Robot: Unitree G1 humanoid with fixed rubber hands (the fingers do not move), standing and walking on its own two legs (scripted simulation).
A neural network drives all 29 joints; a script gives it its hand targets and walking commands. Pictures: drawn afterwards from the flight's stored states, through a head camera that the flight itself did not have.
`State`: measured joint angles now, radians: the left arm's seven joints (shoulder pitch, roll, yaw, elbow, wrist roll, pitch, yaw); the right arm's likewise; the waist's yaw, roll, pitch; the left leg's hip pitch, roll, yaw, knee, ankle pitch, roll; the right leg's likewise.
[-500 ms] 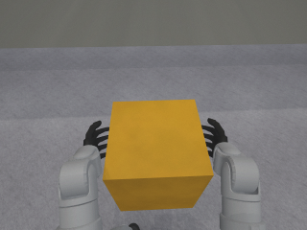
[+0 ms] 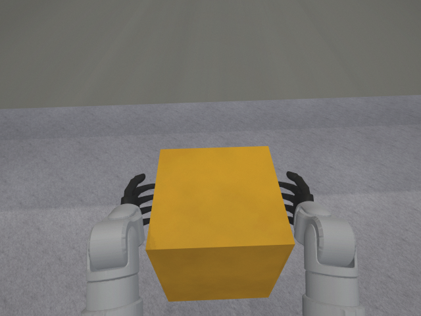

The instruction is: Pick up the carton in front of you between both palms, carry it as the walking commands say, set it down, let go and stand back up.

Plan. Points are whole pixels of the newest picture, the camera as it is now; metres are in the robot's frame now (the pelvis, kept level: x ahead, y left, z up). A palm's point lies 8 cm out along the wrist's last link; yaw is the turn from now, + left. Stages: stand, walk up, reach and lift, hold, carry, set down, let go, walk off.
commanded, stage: carry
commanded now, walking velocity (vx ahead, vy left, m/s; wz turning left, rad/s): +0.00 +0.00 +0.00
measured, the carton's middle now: (216, 226) +0.28 +0.00 +0.01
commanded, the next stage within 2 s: hold in 1.62 s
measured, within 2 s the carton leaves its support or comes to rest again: neither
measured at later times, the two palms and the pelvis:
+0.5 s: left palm (137, 229) +0.26 +0.15 +0.04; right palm (296, 225) +0.26 -0.15 +0.05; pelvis -0.01 +0.00 +0.00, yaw +0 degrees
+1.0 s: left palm (133, 238) +0.25 +0.15 +0.04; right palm (295, 233) +0.25 -0.15 +0.04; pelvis -0.04 +0.00 +0.00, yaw +0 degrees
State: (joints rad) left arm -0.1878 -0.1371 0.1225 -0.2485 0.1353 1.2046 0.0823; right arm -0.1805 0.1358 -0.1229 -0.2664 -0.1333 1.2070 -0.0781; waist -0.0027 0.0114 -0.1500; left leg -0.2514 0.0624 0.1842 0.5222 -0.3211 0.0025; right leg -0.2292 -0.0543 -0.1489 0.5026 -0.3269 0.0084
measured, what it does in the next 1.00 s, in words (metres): stands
